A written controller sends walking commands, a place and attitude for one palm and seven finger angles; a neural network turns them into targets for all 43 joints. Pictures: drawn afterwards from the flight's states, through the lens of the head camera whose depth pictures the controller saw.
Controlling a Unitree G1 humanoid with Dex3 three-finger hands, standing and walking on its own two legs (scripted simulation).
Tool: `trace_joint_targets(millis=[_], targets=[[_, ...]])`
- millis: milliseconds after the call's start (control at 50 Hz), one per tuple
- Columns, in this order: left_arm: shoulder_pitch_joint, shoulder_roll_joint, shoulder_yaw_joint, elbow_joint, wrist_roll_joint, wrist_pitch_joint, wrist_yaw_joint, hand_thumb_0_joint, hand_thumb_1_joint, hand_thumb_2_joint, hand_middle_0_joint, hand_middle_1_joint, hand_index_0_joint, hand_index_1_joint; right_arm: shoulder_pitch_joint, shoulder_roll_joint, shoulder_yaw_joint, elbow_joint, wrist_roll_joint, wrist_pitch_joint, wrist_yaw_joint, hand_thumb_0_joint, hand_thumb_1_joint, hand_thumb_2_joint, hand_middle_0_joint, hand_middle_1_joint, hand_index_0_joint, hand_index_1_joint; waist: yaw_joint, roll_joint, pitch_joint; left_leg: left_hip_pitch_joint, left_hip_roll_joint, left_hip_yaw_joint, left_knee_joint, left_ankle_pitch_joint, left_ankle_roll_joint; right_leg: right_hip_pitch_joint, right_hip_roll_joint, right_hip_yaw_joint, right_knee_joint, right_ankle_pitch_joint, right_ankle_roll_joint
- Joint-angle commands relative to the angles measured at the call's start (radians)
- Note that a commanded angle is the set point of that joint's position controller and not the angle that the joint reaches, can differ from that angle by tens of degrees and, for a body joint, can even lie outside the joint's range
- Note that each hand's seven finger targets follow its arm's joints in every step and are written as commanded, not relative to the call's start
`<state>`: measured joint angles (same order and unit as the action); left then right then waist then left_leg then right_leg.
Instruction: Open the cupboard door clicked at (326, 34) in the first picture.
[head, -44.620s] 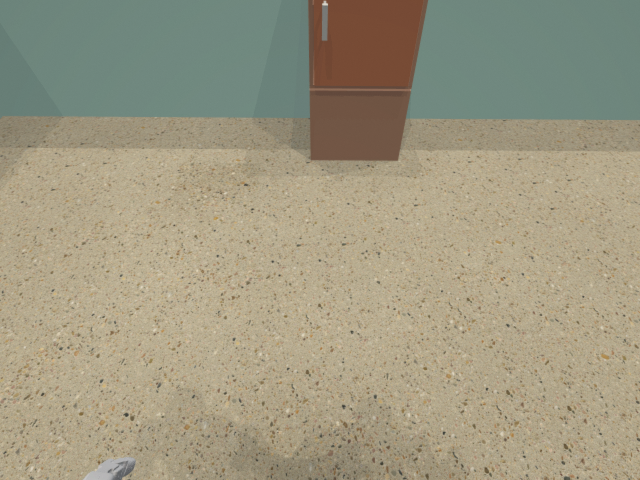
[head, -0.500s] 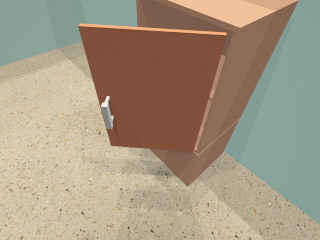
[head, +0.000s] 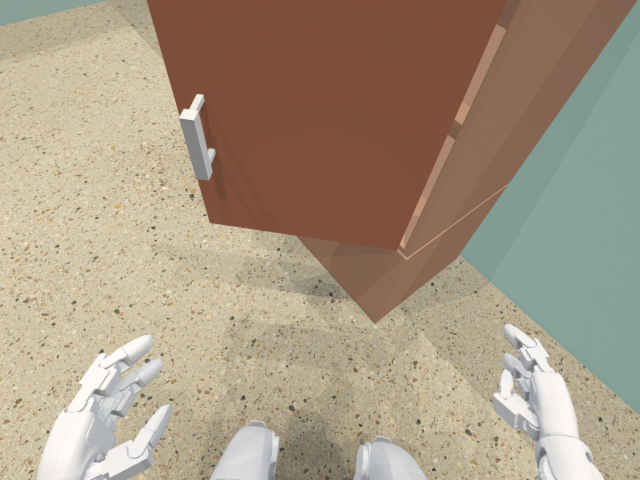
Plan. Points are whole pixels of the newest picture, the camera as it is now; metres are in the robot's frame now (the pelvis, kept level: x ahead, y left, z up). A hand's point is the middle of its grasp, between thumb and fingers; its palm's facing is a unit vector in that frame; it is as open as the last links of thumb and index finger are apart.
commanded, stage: raise the hand with hooked fingers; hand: left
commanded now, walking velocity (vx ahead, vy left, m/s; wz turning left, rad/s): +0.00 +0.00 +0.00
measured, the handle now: (201, 138) +0.58 +0.26 +0.03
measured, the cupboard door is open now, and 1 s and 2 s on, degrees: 44 44 44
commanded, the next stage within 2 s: move the hooked fingers beside the handle in 1.62 s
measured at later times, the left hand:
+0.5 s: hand (114, 363) +0.22 +0.25 +0.03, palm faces +0.03 -1.00 -0.08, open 11.9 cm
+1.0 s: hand (88, 328) +0.26 +0.29 +0.03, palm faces -0.03 -1.00 -0.06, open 13.9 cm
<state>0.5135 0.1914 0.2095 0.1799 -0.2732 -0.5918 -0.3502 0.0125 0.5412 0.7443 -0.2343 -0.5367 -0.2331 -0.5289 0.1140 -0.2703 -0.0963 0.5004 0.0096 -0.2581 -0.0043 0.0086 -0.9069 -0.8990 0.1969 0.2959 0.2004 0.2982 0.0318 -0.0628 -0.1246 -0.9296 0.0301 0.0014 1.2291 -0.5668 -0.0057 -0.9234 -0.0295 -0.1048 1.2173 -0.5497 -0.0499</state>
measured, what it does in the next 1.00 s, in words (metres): stands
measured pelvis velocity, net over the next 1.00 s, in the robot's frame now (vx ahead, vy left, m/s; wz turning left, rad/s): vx -0.01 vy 0.04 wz -0.01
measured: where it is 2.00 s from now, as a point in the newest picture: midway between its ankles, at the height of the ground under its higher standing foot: outside the picture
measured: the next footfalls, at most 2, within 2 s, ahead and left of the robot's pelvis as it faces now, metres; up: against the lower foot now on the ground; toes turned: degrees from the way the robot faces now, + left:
none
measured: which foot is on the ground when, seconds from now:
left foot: down 0.00-1.00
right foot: down 0.00-1.00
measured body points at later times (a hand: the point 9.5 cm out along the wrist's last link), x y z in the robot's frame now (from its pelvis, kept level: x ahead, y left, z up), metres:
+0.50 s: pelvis +0.00 +0.02 -0.01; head +0.09 +0.02 +0.43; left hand +0.21 +0.30 +0.04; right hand +0.16 -0.25 -0.10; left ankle +0.02 +0.13 -0.64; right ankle +0.02 -0.09 -0.64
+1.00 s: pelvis -0.01 +0.04 -0.01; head +0.09 +0.06 +0.43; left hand +0.25 +0.35 +0.04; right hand +0.17 -0.21 -0.08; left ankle +0.02 +0.13 -0.64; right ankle +0.02 -0.09 -0.64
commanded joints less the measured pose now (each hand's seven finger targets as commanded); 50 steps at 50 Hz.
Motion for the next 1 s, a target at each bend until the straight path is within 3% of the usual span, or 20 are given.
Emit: trace_joint_targets(millis=[0, 20, 60, 120, 160, 220, 260, 300, 360, 400, 460, 520, 560, 600, 660, 760, 780, 860, 900, 980], targets=[[-0.181, 0.157, 0.067, -0.519, -0.069, -0.16, -0.009, 0.0, 0.317, 0.65, -0.242, -0.675, -0.242, -0.675, 0.023, -0.077, -0.006, -0.088, 0.001, -0.041, -0.034, 0.0, -0.9, -0.9, 0.2, 0.3, 0.2, 0.3, -0.058, 0.193, -0.292, 0.085, -0.025, -0.025, -0.052, 0.311, 0.033, 0.108, 0.033, 0.156, -0.168, 0.251, 0.019], [-0.205, 0.152, 0.042, -0.5, -0.064, -0.153, -0.03, 0.0, 0.293, 0.64, -0.243, -0.69, -0.243, -0.69, 0.039, -0.086, -0.001, -0.068, 0.002, -0.047, -0.041, 0.0, -0.9, -0.9, 0.2, 0.3, 0.2, 0.3, -0.087, 0.171, -0.278, 0.072, -0.019, -0.034, -0.032, 0.315, 0.038, 0.085, 0.035, 0.154, -0.169, 0.272, 0.024], [-0.241, 0.162, 0.03, -0.408, -0.075, -0.103, -0.097, 0.0, 0.247, 0.62, -0.247, -0.72, -0.247, -0.72, 0.057, -0.101, 0.009, -0.041, 0.008, -0.053, -0.057, 0.0, -0.9, -0.9, 0.2, 0.3, 0.2, 0.3, -0.118, 0.141, -0.244, 0.028, -0.018, -0.039, 0.007, 0.315, 0.042, 0.078, 0.037, 0.163, -0.168, 0.291, 0.029], [-0.165, 0.191, 0.083, -0.237, -0.09, 0.046, -0.174, 0.0, 0.177, 0.59, -0.252, -0.765, -0.252, -0.765, 0.045, -0.114, 0.006, -0.045, 0.035, -0.047, -0.07, 0.0, -0.9, -0.9, 0.2, 0.3, 0.2, 0.3, -0.092, 0.039, -0.268, -0.041, -0.024, -0.033, -0.008, 0.275, 0.044, 0.133, 0.028, 0.168, -0.203, 0.233, 0.045], [-0.122, 0.233, 0.164, -0.151, -0.126, 0.161, -0.208, 0.0, 0.13, 0.57, -0.255, -0.795, -0.255, -0.795, 0.024, -0.115, 0.006, -0.064, 0.045, -0.032, -0.076, 0.0, -0.9, -0.9, 0.2, 0.3, 0.2, 0.3, -0.042, 0.002, -0.317, -0.051, -0.03, -0.031, -0.027, 0.307, 0.042, 0.22, 0.02, 0.175, -0.21, 0.27, 0.05], [-0.087, 0.277, 0.269, -0.25, -0.163, 0.238, -0.175, 0.0, 0.06, 0.54, -0.26, -0.84, -0.26, -0.84, 0.01, -0.093, 0.004, -0.11, 0.046, -0.016, -0.072, 0.0, -0.9, -0.9, 0.2, 0.3, 0.2, 0.3, 0.015, 0.011, -0.433, -0.003, -0.036, -0.036, -0.073, 0.375, 0.034, 0.345, -0.007, 0.164, -0.198, 0.413, 0.067], [-0.081, 0.297, 0.317, -0.306, -0.167, 0.223, -0.113, 0.0, 0.013, 0.52, -0.263, -0.87, -0.263, -0.87, 0.004, -0.068, 0.003, -0.114, 0.036, -0.018, -0.065, 0.0, -0.9, -0.9, 0.2, 0.3, 0.2, 0.3, 0.047, 0.039, -0.456, 0.017, -0.032, -0.042, -0.089, 0.416, 0.027, 0.36, 0.0, 0.144, -0.168, 0.46, 0.057], [-0.066, 0.246, 0.287, -0.336, -0.149, 0.174, -0.053, 0.0, -0.033, 0.5, -0.267, -0.9, -0.267, -0.9, 0.022, -0.046, -0.001, -0.097, 0.029, -0.019, -0.058, 0.0, -0.9, -0.9, 0.2, 0.3, 0.2, 0.3, 0.038, 0.044, -0.433, 0.047, -0.029, -0.037, -0.11, 0.432, 0.024, 0.319, 0.005, 0.122, -0.161, 0.481, 0.055], [-0.141, 0.201, 0.21, -0.257, -0.11, 0.113, -0.024, 0.0, -0.103, 0.47, -0.272, -0.945, -0.272, -0.945, 0.033, -0.063, 0.003, -0.066, 0.023, -0.015, -0.053, 0.0, -0.9, -0.9, 0.2, 0.3, 0.2, 0.3, -0.016, 0.03, -0.284, 0.011, -0.028, -0.04, -0.103, 0.363, 0.025, 0.17, 0.026, 0.092, -0.154, 0.324, 0.044], [-0.204, 0.199, 0.167, -0.203, -0.088, 0.081, -0.047, 0.0, -0.15, 0.45, -0.275, -0.975, -0.275, -0.975, 0.054, -0.089, 0.005, -0.054, 0.025, -0.015, -0.055, 0.0, -0.9, -0.9, 0.2, 0.3, 0.2, 0.3, -0.051, 0.053, -0.236, -0.013, -0.029, -0.039, -0.096, 0.287, 0.028, 0.087, 0.027, 0.089, -0.162, 0.201, 0.041], [-0.279, 0.224, 0.14, -0.158, -0.095, 0.07, -0.105, 0.0, -0.22, 0.42, -0.28, -1.02, -0.28, -1.02, 0.074, -0.123, 0.01, -0.067, 0.035, -0.023, -0.068, 0.0, -0.9, -0.9, 0.2, 0.3, 0.2, 0.3, -0.073, 0.059, -0.187, -0.023, -0.027, -0.043, -0.103, 0.193, 0.036, 0.019, 0.032, 0.099, -0.19, 0.059, 0.032], [-0.3, 0.308, 0.209, -0.222, -0.114, 0.062, -0.138, 0.0, -0.29, 0.39, -0.285, -1.065, -0.285, -1.065, 0.092, -0.138, 0.012, -0.088, 0.04, -0.034, -0.076, 0.0, -0.9, -0.9, 0.2, 0.3, 0.2, 0.3, -0.036, 0.107, -0.306, 0.043, -0.027, -0.044, -0.13, 0.231, 0.039, 0.087, 0.03, 0.098, -0.187, 0.097, 0.027], [-0.323, 0.363, 0.258, -0.26, -0.128, 0.065, -0.131, 0.0, -0.337, 0.37, -0.288, -1.095, -0.288, -1.095, 0.095, -0.137, 0.016, -0.093, 0.037, -0.036, -0.076, 0.0, -0.9, -0.9, 0.2, 0.3, 0.2, 0.3, -0.019, 0.154, -0.338, 0.079, -0.025, -0.048, -0.143, 0.265, 0.035, 0.099, 0.039, 0.084, -0.17, 0.133, 0.02], [-0.301, 0.359, 0.279, -0.291, -0.137, 0.062, -0.11, 0.0, -0.383, 0.35, -0.292, -1.125, -0.292, -1.125, 0.089, -0.128, 0.019, -0.096, 0.035, -0.034, -0.073, 0.0, -0.9, -0.9, 0.2, 0.3, 0.2, 0.3, 0.0, 0.191, -0.362, 0.126, -0.026, -0.054, -0.168, 0.303, 0.03, 0.111, 0.039, 0.063, -0.161, 0.169, 0.018], [-0.296, 0.336, 0.285, -0.224, -0.136, 0.089, -0.077, 0.0, -0.453, 0.32, -0.297, -1.17, -0.297, -1.17, 0.09, -0.128, 0.02, -0.093, 0.031, -0.019, -0.066, 0.0, -0.9, -0.9, 0.2, 0.3, 0.2, 0.3, -0.012, 0.17, -0.316, 0.117, -0.025, -0.061, -0.176, 0.296, 0.025, 0.079, 0.048, 0.038, -0.157, 0.166, 0.019], [-0.37, 0.304, 0.217, -0.094, -0.108, 0.16, -0.108, 0.0, -0.5, 0.3, -0.3, -1.2, -0.3, -1.2, 0.107, -0.154, 0.03, -0.105, 0.038, -0.001, -0.063, 0.0, -0.9, -0.9, 0.2, 0.3, 0.2, 0.3, -0.053, 0.159, -0.215, 0.082, -0.024, -0.076, -0.205, 0.181, 0.019, 0.004, 0.049, 0.023, -0.171, 0.101, 0.023], [-0.393, 0.314, 0.214, -0.08, -0.102, 0.17, -0.121, 0.0, -0.5, 0.3, -0.3, -1.2, -0.3, -1.2, 0.116, -0.162, 0.031, -0.105, 0.04, 0.002, -0.065, 0.0, -0.9, -0.9, 0.2, 0.3, 0.2, 0.3, -0.06, 0.136, -0.222, 0.087, -0.023, -0.075, -0.206, 0.179, 0.02, 0.005, 0.048, 0.024, -0.178, 0.104, 0.027], [-0.516, 0.384, 0.254, -0.127, -0.115, 0.154, -0.154, 0.0, -0.5, 0.3, -0.3, -1.2, -0.3, -1.2, 0.129, -0.17, 0.038, -0.111, 0.034, -0.012, -0.073, 0.0, -0.9, -0.9, 0.2, 0.3, 0.2, 0.3, -0.057, 0.169, -0.285, 0.124, -0.023, -0.081, -0.187, 0.237, 0.02, 0.016, 0.052, 0.029, -0.161, 0.14, 0.018], [-0.544, 0.417, 0.287, -0.142, -0.122, 0.129, -0.159, 0.0, -0.5, 0.3, -0.3, -1.2, -0.3, -1.2, 0.129, -0.168, 0.039, -0.105, 0.032, -0.017, -0.072, 0.0, -0.9, -0.9, 0.2, 0.3, 0.2, 0.3, -0.044, 0.178, -0.327, 0.156, -0.021, -0.085, -0.19, 0.259, 0.014, 0.026, 0.051, 0.032, -0.16, 0.145, 0.018], [-0.568, 0.438, 0.324, -0.079, -0.133, 0.113, -0.165, 0.0, -0.5, 0.3, -0.3, -1.2, -0.3, -1.2, 0.136, -0.17, 0.043, -0.09, 0.03, -0.016, -0.074, 0.0, -0.9, -0.9, 0.2, 0.3, 0.2, 0.3, -0.036, 0.182, -0.328, 0.163, -0.019, -0.089, -0.186, 0.289, 0.005, 0.005, 0.053, 0.026, -0.144, 0.153, 0.016]])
